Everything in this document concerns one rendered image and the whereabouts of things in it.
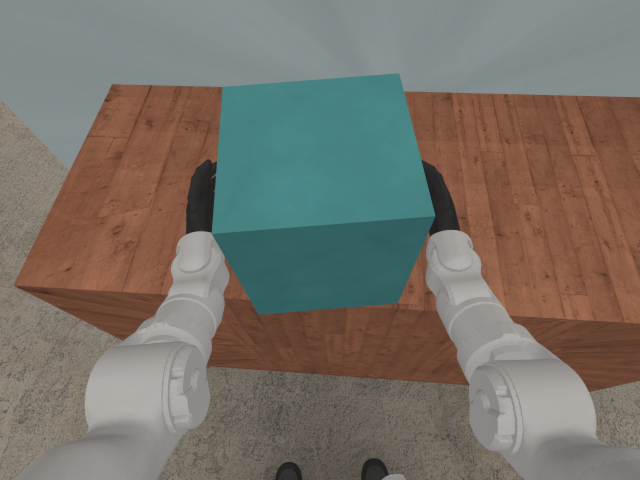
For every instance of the left robot upper arm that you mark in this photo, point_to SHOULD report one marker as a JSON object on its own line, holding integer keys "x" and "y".
{"x": 141, "y": 400}

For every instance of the right robot forearm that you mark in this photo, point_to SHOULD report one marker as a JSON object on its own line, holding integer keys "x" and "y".
{"x": 475, "y": 320}

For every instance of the left robot forearm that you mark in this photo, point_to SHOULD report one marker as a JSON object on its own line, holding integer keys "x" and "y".
{"x": 194, "y": 307}

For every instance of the robot right hand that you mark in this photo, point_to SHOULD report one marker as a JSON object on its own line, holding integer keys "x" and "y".
{"x": 445, "y": 213}

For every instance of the right robot foot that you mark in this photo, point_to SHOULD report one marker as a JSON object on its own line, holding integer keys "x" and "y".
{"x": 374, "y": 469}

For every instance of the carton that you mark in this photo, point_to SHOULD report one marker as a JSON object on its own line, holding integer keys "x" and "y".
{"x": 321, "y": 200}

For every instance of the right robot upper arm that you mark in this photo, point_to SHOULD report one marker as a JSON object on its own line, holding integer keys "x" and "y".
{"x": 538, "y": 415}

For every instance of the robot left hand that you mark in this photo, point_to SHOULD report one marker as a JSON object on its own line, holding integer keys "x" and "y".
{"x": 199, "y": 211}

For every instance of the pedestal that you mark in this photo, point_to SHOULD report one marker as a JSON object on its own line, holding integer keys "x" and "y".
{"x": 546, "y": 186}

